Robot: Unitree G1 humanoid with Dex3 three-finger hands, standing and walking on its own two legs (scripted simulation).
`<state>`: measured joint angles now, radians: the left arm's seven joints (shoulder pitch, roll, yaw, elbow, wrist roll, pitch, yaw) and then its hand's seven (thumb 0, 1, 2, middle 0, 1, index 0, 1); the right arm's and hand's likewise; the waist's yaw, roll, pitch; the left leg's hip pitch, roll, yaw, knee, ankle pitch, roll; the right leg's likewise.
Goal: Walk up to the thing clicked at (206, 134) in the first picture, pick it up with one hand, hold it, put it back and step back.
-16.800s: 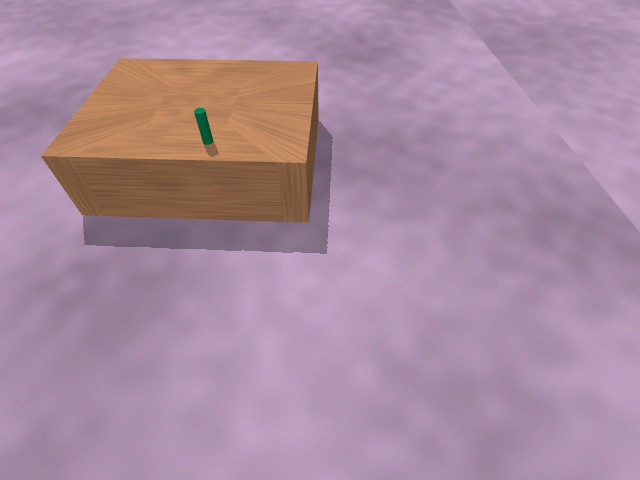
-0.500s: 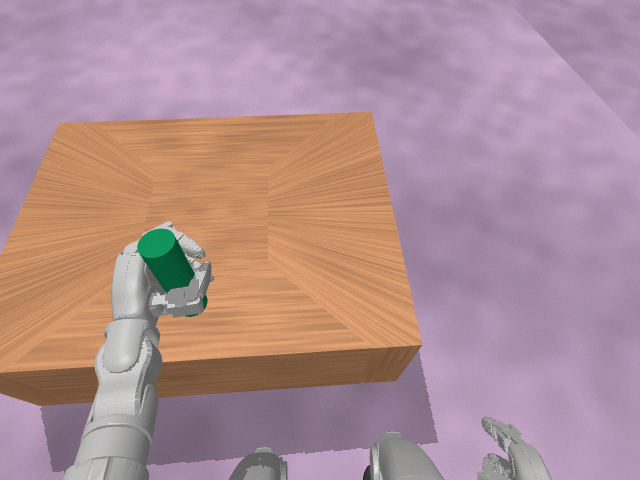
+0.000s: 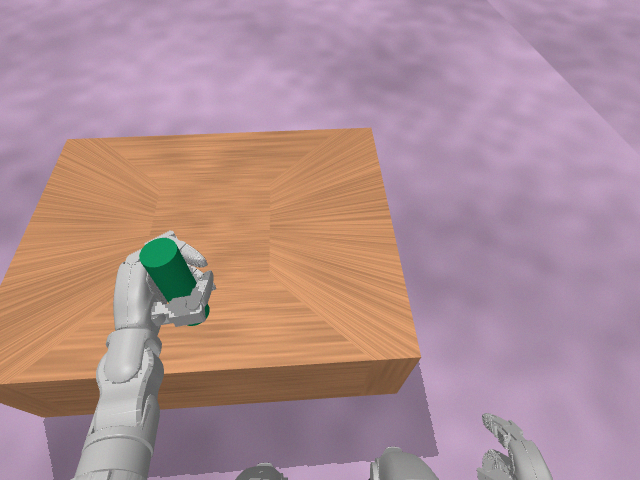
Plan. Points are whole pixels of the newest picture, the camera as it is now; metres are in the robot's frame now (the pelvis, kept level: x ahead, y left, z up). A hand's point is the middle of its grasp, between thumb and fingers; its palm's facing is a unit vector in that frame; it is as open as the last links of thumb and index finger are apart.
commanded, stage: hold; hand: left
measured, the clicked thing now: (178, 285) +0.33 +0.19 +0.05
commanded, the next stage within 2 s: none
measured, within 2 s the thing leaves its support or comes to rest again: neither
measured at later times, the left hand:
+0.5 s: hand (186, 283) +0.33 +0.17 +0.06, palm faces +0.07 -1.00 -0.01, open 5.4 cm
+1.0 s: hand (187, 285) +0.33 +0.17 +0.06, palm faces +0.07 -1.00 -0.02, open 5.4 cm
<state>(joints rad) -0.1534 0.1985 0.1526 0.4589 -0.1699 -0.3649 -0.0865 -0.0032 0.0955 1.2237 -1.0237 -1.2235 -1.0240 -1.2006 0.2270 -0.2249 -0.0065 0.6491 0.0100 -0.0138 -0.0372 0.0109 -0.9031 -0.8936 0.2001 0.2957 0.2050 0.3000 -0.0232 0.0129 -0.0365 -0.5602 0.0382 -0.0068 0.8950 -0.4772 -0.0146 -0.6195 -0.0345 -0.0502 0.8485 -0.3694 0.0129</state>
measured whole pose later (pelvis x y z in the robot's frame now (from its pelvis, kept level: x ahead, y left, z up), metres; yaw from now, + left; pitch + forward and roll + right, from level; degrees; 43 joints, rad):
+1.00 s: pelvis +0.00 +0.00 +0.01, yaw +0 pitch +5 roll -1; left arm -0.16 0.20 0.15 0.47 -0.17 -0.36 -0.10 0.00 0.10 1.22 -1.02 -1.23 -1.02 -1.21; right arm 0.23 -0.22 -0.01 0.66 0.01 -0.03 -0.03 0.01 -0.90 -0.89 0.20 0.30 0.21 0.30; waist -0.02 0.01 -0.01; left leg -0.47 0.03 0.00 0.81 -0.43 -0.01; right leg -0.53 -0.04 -0.05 0.77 -0.33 0.01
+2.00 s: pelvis +0.00 +0.00 +0.01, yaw +0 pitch +5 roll -1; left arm -0.18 0.19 0.15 0.49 -0.16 -0.36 -0.08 0.00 0.10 1.22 -1.02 -1.24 -1.01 -1.21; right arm 0.24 -0.22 -0.01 0.67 0.01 -0.02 -0.03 0.01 -0.90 -0.90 0.20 0.30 0.21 0.30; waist -0.02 0.01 -0.02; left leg -0.47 0.03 0.00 0.81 -0.43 -0.01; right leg -0.53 -0.04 -0.05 0.76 -0.33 0.02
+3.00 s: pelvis -0.04 +0.00 -0.09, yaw +0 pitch +23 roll -1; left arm -0.60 0.31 0.30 1.01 -0.14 -0.63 -0.17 0.00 0.10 1.22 -1.02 -1.23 -1.02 -1.20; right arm 0.24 -0.26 0.00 0.66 -0.05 -0.04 0.02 0.01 -0.89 -0.89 0.20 0.30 0.21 0.30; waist -0.09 -0.01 -0.12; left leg -1.16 0.02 -0.03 1.35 -0.60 -0.02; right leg -1.21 -0.05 -0.05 1.29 -0.48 0.00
